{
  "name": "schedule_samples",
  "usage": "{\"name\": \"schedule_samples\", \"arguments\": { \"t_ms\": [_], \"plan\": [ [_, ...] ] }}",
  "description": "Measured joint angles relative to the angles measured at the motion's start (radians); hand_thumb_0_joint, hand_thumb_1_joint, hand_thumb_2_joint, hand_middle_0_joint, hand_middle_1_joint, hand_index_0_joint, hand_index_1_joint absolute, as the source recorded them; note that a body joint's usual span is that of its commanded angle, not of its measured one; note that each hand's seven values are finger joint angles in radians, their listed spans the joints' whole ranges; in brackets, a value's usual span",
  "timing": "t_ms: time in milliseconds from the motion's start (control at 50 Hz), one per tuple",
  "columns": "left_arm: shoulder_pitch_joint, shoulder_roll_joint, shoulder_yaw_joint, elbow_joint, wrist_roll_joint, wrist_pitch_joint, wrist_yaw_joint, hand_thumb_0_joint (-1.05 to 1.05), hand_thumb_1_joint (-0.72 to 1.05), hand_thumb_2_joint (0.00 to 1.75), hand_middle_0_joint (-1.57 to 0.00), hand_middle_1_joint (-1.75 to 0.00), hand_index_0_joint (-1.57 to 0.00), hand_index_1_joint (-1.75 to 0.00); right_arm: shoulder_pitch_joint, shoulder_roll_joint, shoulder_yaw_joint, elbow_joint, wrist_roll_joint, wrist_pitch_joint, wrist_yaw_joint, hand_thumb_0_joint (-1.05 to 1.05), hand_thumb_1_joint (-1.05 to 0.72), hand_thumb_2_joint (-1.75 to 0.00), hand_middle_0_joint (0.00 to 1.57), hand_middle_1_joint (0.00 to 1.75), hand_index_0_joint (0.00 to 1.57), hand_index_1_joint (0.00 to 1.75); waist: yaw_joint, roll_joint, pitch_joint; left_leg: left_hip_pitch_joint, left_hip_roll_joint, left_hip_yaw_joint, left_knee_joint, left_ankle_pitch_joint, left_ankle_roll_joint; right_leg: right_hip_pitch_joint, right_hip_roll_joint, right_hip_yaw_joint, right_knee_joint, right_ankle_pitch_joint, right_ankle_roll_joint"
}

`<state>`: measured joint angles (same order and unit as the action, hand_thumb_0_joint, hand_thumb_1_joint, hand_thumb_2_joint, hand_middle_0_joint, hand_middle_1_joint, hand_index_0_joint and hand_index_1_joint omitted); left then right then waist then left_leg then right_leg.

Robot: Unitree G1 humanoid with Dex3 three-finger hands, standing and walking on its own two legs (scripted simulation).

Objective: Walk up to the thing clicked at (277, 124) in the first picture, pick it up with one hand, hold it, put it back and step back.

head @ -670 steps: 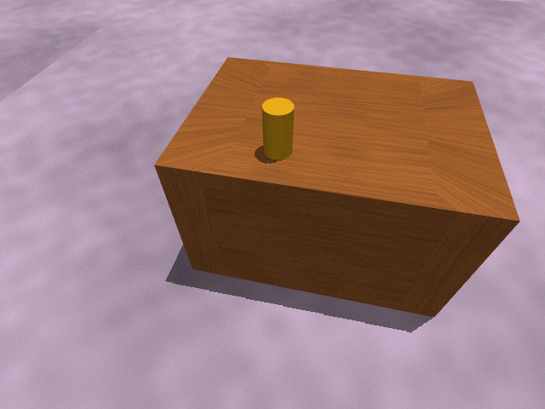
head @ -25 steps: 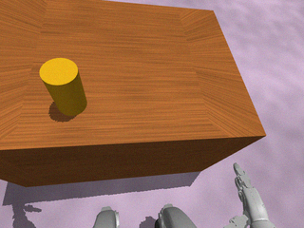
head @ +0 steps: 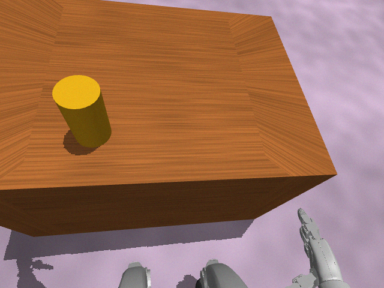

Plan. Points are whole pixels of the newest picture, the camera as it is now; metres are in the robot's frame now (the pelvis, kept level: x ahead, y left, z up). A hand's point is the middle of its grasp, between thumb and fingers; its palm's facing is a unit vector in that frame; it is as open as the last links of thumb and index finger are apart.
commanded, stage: go down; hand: left
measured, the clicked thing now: (86, 114) +0.51 +0.20 -0.02
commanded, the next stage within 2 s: none
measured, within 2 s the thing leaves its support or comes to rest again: neither
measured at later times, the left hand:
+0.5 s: hand out of the picture +0.41 +0.40 +0.10, palm faces +0.27 -0.96 +0.01, open 17.6 cm
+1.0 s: hand out of the picture +0.42 +0.40 +0.10, palm faces +0.27 -0.96 +0.01, open 17.6 cm
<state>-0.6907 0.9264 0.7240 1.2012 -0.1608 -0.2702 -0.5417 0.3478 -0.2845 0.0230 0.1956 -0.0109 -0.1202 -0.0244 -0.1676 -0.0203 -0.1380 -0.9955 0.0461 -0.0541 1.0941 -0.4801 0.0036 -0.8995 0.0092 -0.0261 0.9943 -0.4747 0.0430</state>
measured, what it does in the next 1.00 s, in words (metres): stands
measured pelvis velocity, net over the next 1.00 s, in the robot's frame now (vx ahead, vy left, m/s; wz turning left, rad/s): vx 0.00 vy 0.00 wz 0.00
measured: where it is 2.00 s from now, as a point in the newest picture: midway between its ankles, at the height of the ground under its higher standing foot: outside the picture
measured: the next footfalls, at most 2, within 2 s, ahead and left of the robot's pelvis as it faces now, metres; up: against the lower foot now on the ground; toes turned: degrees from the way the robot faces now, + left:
none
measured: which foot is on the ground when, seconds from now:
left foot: down 0.00-1.00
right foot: down 0.00-1.00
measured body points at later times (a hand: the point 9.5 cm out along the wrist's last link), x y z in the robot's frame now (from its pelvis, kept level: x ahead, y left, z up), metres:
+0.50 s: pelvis -0.01 +0.00 +0.00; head +0.11 +0.05 +0.43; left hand +0.39 +0.45 +0.10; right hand +0.15 -0.25 -0.02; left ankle +0.01 +0.11 -0.66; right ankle +0.00 -0.15 -0.66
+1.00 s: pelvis +0.00 +0.00 +0.00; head +0.11 +0.05 +0.44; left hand +0.40 +0.45 +0.11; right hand +0.16 -0.25 -0.02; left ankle +0.01 +0.11 -0.66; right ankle +0.00 -0.15 -0.66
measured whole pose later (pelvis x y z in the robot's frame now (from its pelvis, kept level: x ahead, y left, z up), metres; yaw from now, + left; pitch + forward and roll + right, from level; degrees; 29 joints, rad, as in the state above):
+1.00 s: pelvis +0.00 +0.00 +0.00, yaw +0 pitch +21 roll -5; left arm -0.68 0.91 0.72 1.17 -0.17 -0.26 -0.55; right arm 0.35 -0.28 0.03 0.22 -0.01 -0.12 -0.03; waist -0.15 -0.02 -0.14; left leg -0.98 0.04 -0.05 1.08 -0.47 0.01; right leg -0.88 0.01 -0.02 0.98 -0.46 0.05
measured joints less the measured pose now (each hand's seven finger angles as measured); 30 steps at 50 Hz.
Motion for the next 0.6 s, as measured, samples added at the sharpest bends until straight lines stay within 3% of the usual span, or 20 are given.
{"name": "schedule_samples", "arguments": {
  "t_ms": [120,220,340,460,600],
  "plan": [
    [0.005,-0.042,-0.001,-0.06,0.02,0.009,0.013,-0.01,-0.61,0.07,-0.05,-0.09,-0.06,-0.09,0.001,-0.013,-0.01,0.018,-0.005,0.003,-0.003,-0.01,0.5,-0.06,0.06,0.06,0.06,0.05,-0.007,-0.019,-0.019,0.012,0.001,-0.006,-0.005,0.0,-0.004,0.017,0.002,-0.006,-0.011,0.002,-0.003],
    [0.007,-0.034,-0.008,-0.091,0.034,0.024,0.035,-0.01,-0.61,0.08,-0.06,-0.09,-0.06,-0.09,-0.007,-0.006,-0.018,0.039,-0.005,0.01,-0.004,0.0,0.49,-0.06,0.06,0.06,0.06,0.05,-0.012,-0.015,-0.03,0.038,0.004,-0.005,-0.019,0.002,-0.004,0.044,0.005,-0.005,-0.03,0.008,-0.005],
    [0.006,0.001,-0.035,-0.02,0.007,0.033,0.019,-0.01,-0.61,0.07,-0.06,-0.09,-0.06,-0.09,-0.013,0.004,-0.007,0.046,0.007,0.011,-0.001,0.0,0.49,-0.06,0.06,0.06,0.05,0.05,0.0,0.012,-0.019,0.045,0.003,0.002,-0.022,0.006,0.003,0.048,0.004,0.002,-0.033,0.013,0.0],
    [-0.001,0.009,-0.009,0.017,-0.002,0.011,0.001,-0.01,-0.61,0.06,-0.05,-0.1,-0.06,-0.09,-0.01,0.009,0.01,0.011,0.004,0.0,0.0,0.0,0.5,-0.06,0.06,0.06,0.05,0.05,0.007,0.01,0.004,0.012,-0.001,0.003,-0.005,0.01,0.003,0.011,-0.001,0.004,-0.006,0.011,0.002],
    [-0.02,-0.019,-0.008,-0.036,0.014,0.01,0.01,-0.01,-0.61,0.07,-0.05,-0.1,-0.06,-0.09,0.003,-0.013,0.0,0.012,-0.001,-0.002,-0.012,-0.01,0.5,-0.06,0.06,0.06,0.06,0.05,-0.001,-0.016,-0.005,0.011,-0.003,-0.005,-0.007,0.012,-0.002,0.014,-0.002,-0.005,-0.007,0.01,-0.002]
  ]
}}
